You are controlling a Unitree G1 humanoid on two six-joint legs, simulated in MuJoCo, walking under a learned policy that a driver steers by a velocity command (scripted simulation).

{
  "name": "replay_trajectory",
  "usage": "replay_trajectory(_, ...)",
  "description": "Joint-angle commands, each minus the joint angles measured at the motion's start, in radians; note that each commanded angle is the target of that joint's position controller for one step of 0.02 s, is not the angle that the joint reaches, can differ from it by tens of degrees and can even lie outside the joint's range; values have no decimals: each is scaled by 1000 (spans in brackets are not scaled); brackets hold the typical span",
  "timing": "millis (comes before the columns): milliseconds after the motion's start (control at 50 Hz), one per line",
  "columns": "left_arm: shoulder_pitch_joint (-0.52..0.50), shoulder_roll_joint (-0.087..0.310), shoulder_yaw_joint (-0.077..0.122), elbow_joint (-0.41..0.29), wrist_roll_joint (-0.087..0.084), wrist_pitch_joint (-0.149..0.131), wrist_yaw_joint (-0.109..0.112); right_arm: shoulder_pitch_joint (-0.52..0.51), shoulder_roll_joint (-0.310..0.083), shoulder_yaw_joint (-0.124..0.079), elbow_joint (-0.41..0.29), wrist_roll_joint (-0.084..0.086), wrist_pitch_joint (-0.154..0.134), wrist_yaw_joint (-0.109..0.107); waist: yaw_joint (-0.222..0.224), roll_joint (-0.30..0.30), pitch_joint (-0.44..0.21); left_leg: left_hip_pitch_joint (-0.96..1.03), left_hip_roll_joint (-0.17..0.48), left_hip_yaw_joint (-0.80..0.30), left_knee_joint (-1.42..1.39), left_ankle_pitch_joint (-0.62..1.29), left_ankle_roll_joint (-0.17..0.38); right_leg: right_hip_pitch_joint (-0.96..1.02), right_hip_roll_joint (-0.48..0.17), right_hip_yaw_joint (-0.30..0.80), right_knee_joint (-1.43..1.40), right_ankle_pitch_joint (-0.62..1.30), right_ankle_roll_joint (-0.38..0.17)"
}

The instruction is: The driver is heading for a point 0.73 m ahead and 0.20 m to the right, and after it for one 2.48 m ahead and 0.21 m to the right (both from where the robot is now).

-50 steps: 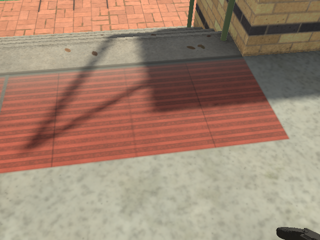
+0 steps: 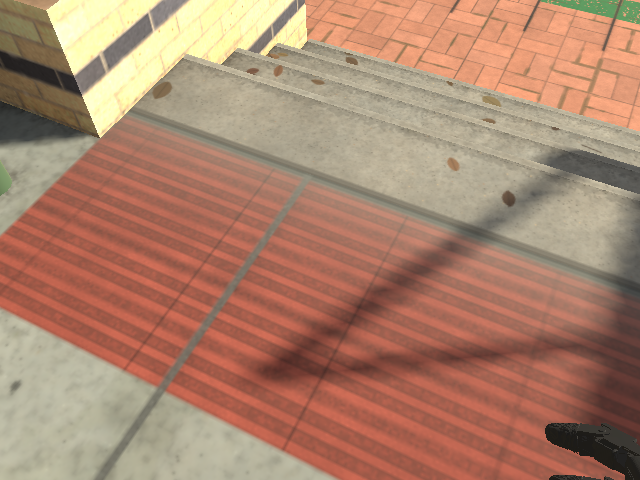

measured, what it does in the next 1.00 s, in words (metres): walks ahead, turning right: left foot, then right foot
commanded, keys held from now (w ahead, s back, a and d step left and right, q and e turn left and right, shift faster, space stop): w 0.36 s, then w+e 0.64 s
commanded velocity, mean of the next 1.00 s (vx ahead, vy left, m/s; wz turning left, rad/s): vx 0.50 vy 0.00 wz -0.19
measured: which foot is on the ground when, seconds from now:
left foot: up 0.00-0.04, down 0.06-0.58, up 0.60-1.00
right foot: down 0.00-0.06, up 0.08-0.54, down 0.56-1.00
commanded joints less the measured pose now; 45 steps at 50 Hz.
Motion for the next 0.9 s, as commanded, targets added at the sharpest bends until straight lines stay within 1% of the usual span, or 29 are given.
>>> replay_trajectory(20, -32, 206, 39, -39, -14, 6, 11, 14, -110, -36, -78, -9, -17, 5, -115, -156, -48, 166, -80, 77, -96, -68, 51, 40, -258, 95, 135, 915, -145)
replay_trajectory(40, -35, 197, 32, -36, -14, 11, 15, 165, -154, -60, -29, -13, -16, 0, -191, -143, -133, 399, -106, 92, -139, 5, 83, -23, -223, 55, 302, 979, -120)
replay_trajectory(60, -43, 160, 15, -60, 8, 5, 20, 342, -227, -85, 10, -21, -11, -15, -260, -78, -259, 731, 32, -75, -68, 127, 139, -257, -184, 31, 573, 722, -79)
replay_trajectory(80, 58, 36, -32, -92, 25, -17, 4, 384, -322, -96, 24, -26, -15, -17, -193, 188, -399, 1077, 315, -578, -139, 40, 327, -678, -11, 68, 954, -82, -20)
replay_trajectory(100, 3, 119, -13, -74, 3, -42, -7, 436, -234, -73, 23, -21, -12, -19, -243, 131, -474, 1093, 328, -698, -223, 2, 329, -773, -13, 231, 1080, -233, -30)
replay_trajectory(120, -90, 152, -2, -111, -25, -49, -11, 361, -198, -59, 23, -21, -15, -20, -237, 103, -317, 980, 287, -527, -236, 66, 285, -853, -59, 223, 1103, -169, -36)
replay_trajectory(140, -133, 138, -8, -121, -17, -49, -6, 288, -169, -49, 16, -16, -18, -19, -201, 34, -224, 829, 239, -406, -251, 130, 250, -835, -102, 208, 1038, -86, -38)
replay_trajectory(160, -149, 133, -4, -120, 3, -43, -1, 230, -139, -40, 16, -18, -20, -16, -165, 6, -154, 686, 206, -330, -286, 186, 232, -788, -126, 201, 967, -43, -29)
replay_trajectory(180, -129, 129, 0, -117, 8, -29, 0, 197, -117, -33, 12, -24, -25, -14, -125, 19, -127, 582, 181, -285, -326, 193, 222, -717, -146, 209, 928, -15, -26)
replay_trajectory(240, -106, 78, -9, -114, 15, 6, 3, 172, -134, -39, 28, -19, -45, -14, -78, 29, -81, 443, 172, -219, -424, 154, 234, -661, -150, 198, 825, 56, -4)
replay_trajectory(300, -197, 60, -19, -138, 27, 9, 2, 187, -159, -46, 53, -18, -49, -27, -94, 16, -36, 403, 138, -127, -459, 124, 208, -668, -145, 191, 634, 242, 9)
replay_trajectory(340, -260, 52, -26, -149, 24, 6, -5, 207, -171, -49, 70, -15, -47, -31, -117, 22, -17, 392, 115, -79, -463, 88, 181, -630, -121, 177, 497, 359, 7)
replay_trajectory(400, -329, 66, -28, -166, 11, 6, -16, 253, -194, -56, 105, -9, -48, -31, -149, 35, -4, 450, 139, -59, -453, 10, 160, -612, -94, 165, 391, 414, -1)
replay_trajectory(480, -378, 92, -23, -201, 9, 8, -33, 276, -208, -66, 146, -4, -41, -38, -156, 37, 24, 575, 204, -43, -398, 3, 124, -644, -81, 169, 335, 295, -60)
replay_trajectory(500, -364, 99, -20, -204, 10, 8, -36, 269, -212, -69, 151, -3, -36, -42, -145, 43, 19, 599, 210, -31, -365, 60, 111, -620, -68, 156, 324, 254, -77)
replay_trajectory(520, -314, 111, -11, -195, 13, 7, -37, 247, -216, -70, 150, -1, -30, -46, -111, 45, -10, 607, 196, 0, -294, 201, 88, -539, -40, 125, 298, 240, -97)
replay_trajectory(540, -205, 140, 10, -161, 18, 8, -34, 239, -204, -65, 147, -4, -24, -51, -63, 26, -78, 595, 152, 54, -146, 372, 58, -387, 6, 89, 281, 241, -117)
replay_trajectory(560, -47, 207, 41, -123, 14, 9, -28, 253, -171, -52, 131, -20, -20, -61, -11, -47, -177, 481, 96, 120, 106, 342, 10, -154, -38, 185, 287, 294, -155)
replay_trajectory(580, 37, 322, 66, -120, 17, 13, -22, 326, -100, -24, 80, -38, -37, -57, -37, -296, -269, 64, -64, 132, 502, -67, -78, 191, -264, 669, 193, 179, -332)
replay_trajectory(600, 69, 267, 49, -124, 4, 11, -31, 307, -108, -17, 89, -29, -62, -50, -13, -307, -351, -119, -121, -40, 657, -482, -76, 306, -325, 950, 40, 24, -385)
replay_trajectory(620, 22, 218, 34, -137, 7, 6, -30, 241, -165, -30, 74, 3, -79, -36, -5, -231, -254, -216, -62, -85, 723, -429, -54, 242, -311, 844, 34, -13, -343)
replay_trajectory(640, -29, 189, 27, -157, 11, 5, -27, 181, -166, -27, 61, 3, -88, -36, -17, -149, -184, -208, -19, -74, 685, -344, -37, 124, -272, 723, 40, 43, -311)
replay_trajectory(660, -80, 164, 19, -168, 14, 8, -25, 149, -164, -30, 55, -18, -90, -44, -46, -89, -123, -163, 14, -65, 602, -282, -36, -9, -240, 634, 29, 133, -289)
replay_trajectory(680, -111, 136, 9, -181, 21, 7, -22, 144, -166, -37, 50, -32, -83, -51, -78, -90, -98, -91, 37, -68, 529, -240, -39, -105, -209, 577, 7, 216, -275)
replay_trajectory(700, -123, 130, 7, -190, 24, 9, -18, 147, -158, -38, 45, -36, -73, -52, -97, -111, -90, -47, 38, -67, 492, -219, -48, -157, -190, 556, -14, 263, -275)
replay_trajectory(740, -110, 145, 13, -195, 19, 4, -8, 152, -137, -37, 40, -37, -58, -55, -109, -118, -85, -27, 29, -55, 420, -181, -69, -199, -170, 509, -35, 347, -285)
replay_trajectory(800, -61, 172, 24, -187, 10, 3, 12, 62, -112, -29, 13, -38, -50, -59, -88, -103, -55, -48, 7, -54, 240, -29, -99, -215, -144, 457, -42, 406, -266)
replay_trajectory(860, -15, 168, 25, -177, 3, 13, 23, -33, -89, -20, -10, -30, -57, -47, -52, -127, -37, -1, -30, -55, 56, 114, -106, -228, -108, 431, -26, 369, -231)
replay_trajectory(900, 20, 167, 26, -170, 0, 19, 27, -96, -87, -16, -26, -23, -65, -35, -29, -133, -22, 26, -52, -52, -28, 149, -105, -219, -109, 451, -9, 339, -224)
